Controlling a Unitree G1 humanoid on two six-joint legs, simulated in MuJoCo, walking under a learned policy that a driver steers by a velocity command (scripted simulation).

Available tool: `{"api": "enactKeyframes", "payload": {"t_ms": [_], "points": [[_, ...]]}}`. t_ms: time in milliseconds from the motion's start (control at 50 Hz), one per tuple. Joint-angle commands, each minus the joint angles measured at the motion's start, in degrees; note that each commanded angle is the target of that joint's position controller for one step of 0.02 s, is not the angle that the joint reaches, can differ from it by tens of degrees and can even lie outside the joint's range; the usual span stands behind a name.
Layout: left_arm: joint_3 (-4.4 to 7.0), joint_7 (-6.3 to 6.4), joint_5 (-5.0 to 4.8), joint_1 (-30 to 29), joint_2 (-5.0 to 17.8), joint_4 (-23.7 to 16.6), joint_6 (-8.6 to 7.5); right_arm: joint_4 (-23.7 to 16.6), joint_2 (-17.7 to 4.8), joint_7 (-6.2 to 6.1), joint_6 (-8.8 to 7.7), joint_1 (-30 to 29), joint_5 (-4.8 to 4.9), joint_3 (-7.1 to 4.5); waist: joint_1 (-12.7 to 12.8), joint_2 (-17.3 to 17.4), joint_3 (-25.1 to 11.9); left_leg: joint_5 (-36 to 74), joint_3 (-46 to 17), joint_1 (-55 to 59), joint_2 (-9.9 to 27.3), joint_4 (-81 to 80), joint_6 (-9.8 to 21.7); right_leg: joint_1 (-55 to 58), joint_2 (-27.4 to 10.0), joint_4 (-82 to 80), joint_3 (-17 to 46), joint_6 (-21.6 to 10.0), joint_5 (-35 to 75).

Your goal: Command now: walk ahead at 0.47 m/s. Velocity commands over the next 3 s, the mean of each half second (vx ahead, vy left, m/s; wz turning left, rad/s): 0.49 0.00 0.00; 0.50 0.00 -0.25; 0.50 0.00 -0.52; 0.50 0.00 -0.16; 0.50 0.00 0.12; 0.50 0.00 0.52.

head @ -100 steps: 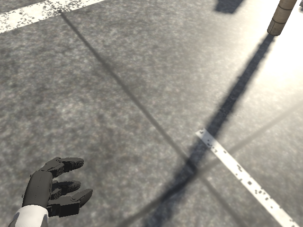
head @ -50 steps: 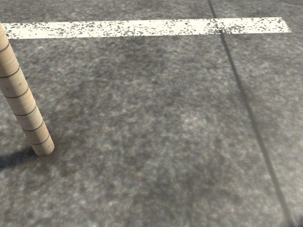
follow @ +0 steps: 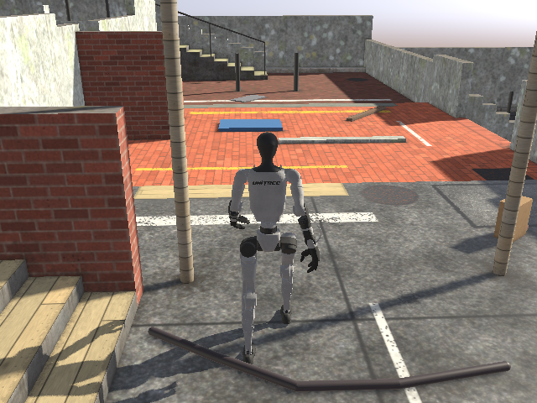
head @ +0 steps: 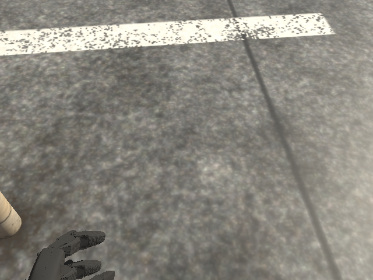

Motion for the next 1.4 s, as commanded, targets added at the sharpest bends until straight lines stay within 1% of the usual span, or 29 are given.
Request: {"api": "enactKeyframes", "payload": {"t_ms": [20,40,60,80,100,140,240,320,460,540,580,600,620,640,660,680,740,920,1020,1080,1120,1140,1160,1180,1200,1220,1240,1300,1400], "points": [[4.17,0.74,-0.19,11.38,9.87,-0.21,0.00,-3.23,-11.19,-0.25,0.58,-3.18,-0.92,-2.52,11.65,9.07,-6.52,63.12,-1.38,-7.36,12.14,18.42,4.71,21.59,3.97,0.29,-2.26,-3.89,-2.48],[4.97,1.31,-0.06,20.84,11.55,2.25,0.40,-4.06,-10.22,-0.22,0.86,-3.64,-1.46,-2.06,15.68,7.95,-11.98,56.08,-0.90,-16.97,10.29,31.86,3.40,36.91,-0.25,1.84,1.78,-6.15,-2.37],[6.03,1.58,1.72,27.82,16.90,3.82,0.54,-5.19,-2.67,0.34,0.15,3.65,-2.16,-0.15,12.63,-7.26,-22.08,22.77,0.51,-37.76,1.33,56.14,0.54,58.88,-16.08,0.54,26.44,-14.30,-10.08],[5.03,1.07,1.62,28.58,13.24,4.89,0.63,-3.39,-2.41,1.18,-1.32,5.82,-0.50,0.30,12.15,-13.21,-28.10,-9.10,-6.08,-46.51,-3.54,68.59,0.43,61.22,-22.41,-12.80,48.90,-18.77,-22.02],[4.21,0.96,0.85,22.77,10.39,4.33,0.47,-5.49,-8.42,1.66,-2.27,-1.11,1.29,-1.43,11.66,-8.38,-15.35,-6.55,-6.27,-52.80,0.56,72.52,1.39,50.85,-20.12,-15.95,43.20,-15.46,-28.66],[3.27,0.63,1.35,14.09,7.61,3.39,-0.17,-8.11,-9.00,1.16,-2.44,-9.43,1.37,-1.75,7.74,0.43,-3.34,3.16,-2.82,-50.14,6.34,66.60,2.10,30.20,-15.69,-19.70,27.33,-12.21,-20.75],[3.07,0.21,1.75,12.66,7.11,5.34,-1.74,-8.40,-5.87,-0.12,0.58,-8.20,-0.42,-1.83,2.92,-2.33,-0.44,10.11,-2.30,-44.34,10.21,55.76,-0.05,16.38,-10.83,-25.87,14.21,-12.29,-11.79],[3.61,1.65,1.36,17.28,9.39,7.22,-1.28,-11.47,-6.16,0.06,-0.02,-17.15,-1.15,-1.85,5.43,-0.58,0.71,23.31,-1.65,-50.13,10.31,41.47,-2.03,20.58,-9.97,-26.31,10.37,-11.49,-6.94],[3.95,2.37,0.29,25.16,11.00,10.77,0.44,-15.80,-4.89,1.97,-1.31,-30.16,0.08,-0.70,10.51,-0.60,2.42,27.16,0.95,-48.76,6.60,23.36,-1.83,30.64,-11.55,-22.70,7.74,-9.65,-4.88],[4.46,2.59,0.17,24.97,12.19,11.36,1.78,-16.79,-7.39,3.08,-2.04,-28.52,0.34,-1.31,7.88,-2.98,0.27,18.03,1.82,-43.20,4.50,19.12,1.20,37.00,-14.31,-16.03,9.16,-7.83,4.38],[3.68,2.67,0.67,23.73,10.50,10.62,2.21,-12.64,-12.13,2.56,-2.25,-14.12,-0.03,-3.68,0.83,-1.84,-9.18,18.21,2.99,-21.72,3.15,17.88,4.68,32.44,-9.23,1.66,4.70,-5.00,17.45],[2.14,2.57,1.64,26.08,6.47,8.59,1.50,-11.02,-17.55,2.12,-2.09,-4.54,-1.22,-5.08,-0.95,5.90,-18.99,18.01,-13.87,0.01,16.23,19.98,10.95,15.19,-3.71,22.22,0.92,-1.68,4.26],[0.73,2.27,1.25,30.23,1.82,9.02,0.22,-9.87,-18.19,2.35,-1.56,-1.48,-0.70,-5.33,0.18,17.95,-24.19,7.47,-35.63,11.91,24.49,12.49,16.48,-2.67,4.38,36.60,4.09,0.46,-32.56],[2.39,2.12,-0.68,25.76,8.56,8.93,-0.62,-10.40,-12.53,2.23,-1.57,-2.75,-0.51,-3.77,-1.68,11.98,-19.16,2.29,-33.78,8.53,23.12,9.94,14.04,-8.81,1.53,42.65,10.39,-0.50,-32.88],[2.98,2.09,-1.71,21.31,10.37,7.42,-1.01,-11.24,-10.80,1.99,-1.62,-7.41,-0.54,-3.12,-0.64,9.51,-11.73,5.95,-24.93,0.74,21.68,8.74,11.75,-10.85,-1.23,42.50,9.27,-1.18,-27.28],[3.04,2.39,-1.10,19.36,9.95,7.25,-0.92,-11.89,-9.31,1.98,-1.75,-11.61,-0.87,-2.65,1.08,5.93,-8.21,10.36,-19.08,-6.46,19.47,6.83,10.60,-8.67,-3.71,39.79,8.35,-0.91,-22.07],[3.41,2.44,-0.52,21.54,6.99,8.12,1.25,-11.62,-6.54,2.21,-2.65,-16.28,-1.64,-2.11,5.17,7.53,-3.80,17.49,-8.14,-17.77,15.47,1.07,9.37,-1.48,-6.50,35.14,8.50,0.37,-14.92],[2.70,1.07,0.45,9.99,3.50,2.95,2.02,-8.63,-9.89,0.30,-2.47,-14.07,-1.51,-3.04,2.96,4.04,1.75,27.63,8.91,-17.58,13.58,-2.69,7.83,-3.92,-5.41,12.19,4.26,1.80,4.99],[2.46,-0.84,0.32,3.22,3.40,-1.90,2.06,-6.68,-11.72,-0.13,-0.23,-9.90,-0.32,-3.89,1.35,3.36,3.38,35.66,11.44,-6.06,17.53,2.29,7.07,-7.82,-4.42,5.74,0.95,-0.83,-0.91],[3.86,-1.44,0.15,7.15,6.00,-2.77,2.51,-7.69,-13.87,-0.79,1.19,-11.91,0.02,-4.60,5.26,6.34,-1.03,60.85,13.85,-3.69,17.58,13.03,5.14,1.45,0.46,5.66,-3.84,-3.98,-9.34],[6.83,-0.61,-0.10,21.96,10.99,0.46,2.81,-8.50,-14.29,-1.19,1.96,-13.36,0.13,-4.60,13.54,5.18,-8.94,62.75,15.65,-10.80,14.36,34.13,2.47,22.88,4.81,0.97,-4.16,-7.66,-7.71],[8.53,0.86,-0.11,28.92,16.36,1.91,3.48,-9.87,-10.93,-1.02,1.26,-11.56,-1.43,-3.37,14.80,-4.18,-14.22,36.07,15.64,-26.45,10.77,52.68,0.01,40.13,-4.91,0.34,11.42,-11.31,-5.93],[8.54,0.89,-0.09,25.07,19.64,-0.13,2.95,-12.93,-4.40,-0.02,-0.88,-8.04,-1.68,-1.35,8.16,-14.61,-20.23,-10.61,6.26,-49.90,-3.05,72.22,-3.03,55.97,-17.84,-9.25,46.46,-23.37,-15.13],[7.19,0.59,0.33,26.51,15.04,-0.50,2.39,-13.78,-9.77,1.18,-3.39,-14.07,0.31,-2.28,12.57,-7.13,-22.16,-9.62,-4.43,-56.29,-0.23,75.05,-1.43,56.84,-18.43,-14.23,48.40,-22.01,-17.81],[6.50,0.65,0.61,24.68,12.31,-0.34,1.77,-15.38,-10.56,1.64,-4.43,-17.98,1.90,-2.44,12.01,-4.32,-14.44,-4.91,-3.71,-58.93,2.38,72.33,-0.02,50.79,-16.53,-14.16,39.38,-19.30,-15.07],[5.99,0.53,0.41,20.95,10.68,-0.72,1.32,-15.15,-9.84,1.30,-4.74,-18.40,1.07,-2.31,8.86,1.93,-8.60,-0.47,-3.29,-56.56,5.13,66.08,0.21,41.17,-13.61,-14.32,31.98,-16.89,-8.66],[5.44,0.64,0.59,17.49,8.78,-1.54,1.14,-14.64,-10.56,0.80,-4.37,-18.36,-0.45,-2.87,6.86,2.29,-6.65,1.86,-3.04,-52.53,6.92,60.85,-0.23,34.51,-11.48,-14.81,27.16,-15.38,-3.08],[5.30,1.37,0.86,15.84,9.06,-2.70,0.99,-15.10,-9.42,0.77,-2.23,-16.38,-1.57,-3.11,4.18,0.59,-4.81,5.01,-2.16,-46.97,7.75,54.32,-2.69,25.27,-8.93,-17.76,22.46,-15.56,5.46],[5.98,3.08,0.24,19.79,11.22,-1.76,1.58,-18.53,-6.54,0.63,-1.63,-25.70,-1.82,-2.06,7.14,-1.51,-2.47,21.42,-0.57,-45.88,4.60,34.15,-5.49,20.55,-4.02,-17.48,16.04,-12.04,4.23]]}}
Next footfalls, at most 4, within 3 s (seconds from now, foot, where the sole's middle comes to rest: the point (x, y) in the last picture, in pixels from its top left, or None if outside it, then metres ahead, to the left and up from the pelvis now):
0.04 right None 0.22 -0.11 -0.76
0.58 left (136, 272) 0.49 0.14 -0.76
1.12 right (203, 195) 0.76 -0.13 -0.76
1.62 left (179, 130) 1.10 -0.06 -0.76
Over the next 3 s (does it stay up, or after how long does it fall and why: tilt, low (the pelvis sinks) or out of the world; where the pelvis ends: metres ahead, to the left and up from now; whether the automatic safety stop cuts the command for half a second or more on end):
stays up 1.56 -0.40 0.02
